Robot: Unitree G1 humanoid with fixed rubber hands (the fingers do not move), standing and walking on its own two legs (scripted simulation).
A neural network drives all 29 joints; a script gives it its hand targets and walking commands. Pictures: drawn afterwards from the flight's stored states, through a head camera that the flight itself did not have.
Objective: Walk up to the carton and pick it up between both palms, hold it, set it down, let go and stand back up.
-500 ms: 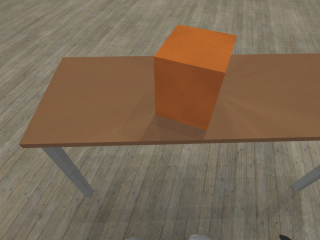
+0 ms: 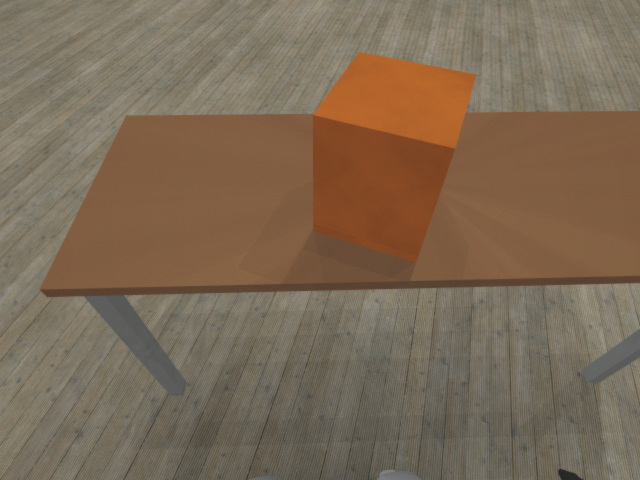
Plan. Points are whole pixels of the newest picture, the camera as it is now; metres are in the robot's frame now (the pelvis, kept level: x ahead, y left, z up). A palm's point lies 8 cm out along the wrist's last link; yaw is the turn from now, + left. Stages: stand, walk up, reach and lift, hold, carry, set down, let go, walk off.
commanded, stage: walk up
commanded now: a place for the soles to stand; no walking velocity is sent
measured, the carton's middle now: (388, 159) +0.62 -0.10 +0.04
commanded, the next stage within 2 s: none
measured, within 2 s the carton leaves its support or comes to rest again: neither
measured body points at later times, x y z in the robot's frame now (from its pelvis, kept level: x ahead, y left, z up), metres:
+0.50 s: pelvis -0.01 -0.01 +0.00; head +0.01 -0.02 +0.45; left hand +0.07 +0.31 -0.10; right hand +0.08 -0.33 -0.11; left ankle +0.00 +0.08 -0.69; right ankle +0.02 -0.15 -0.70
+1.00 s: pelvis +0.00 -0.01 +0.00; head +0.03 +0.00 +0.45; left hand +0.08 +0.31 -0.11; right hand +0.09 -0.32 -0.10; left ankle +0.00 +0.08 -0.69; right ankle +0.02 -0.15 -0.70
